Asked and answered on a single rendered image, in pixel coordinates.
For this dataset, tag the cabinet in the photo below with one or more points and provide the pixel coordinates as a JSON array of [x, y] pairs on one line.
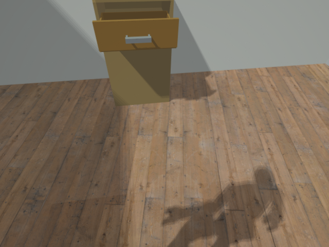
[[138, 76]]

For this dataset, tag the handle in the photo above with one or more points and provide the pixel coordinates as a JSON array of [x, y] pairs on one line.
[[144, 39]]

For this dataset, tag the drawer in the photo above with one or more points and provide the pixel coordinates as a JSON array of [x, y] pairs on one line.
[[112, 28]]

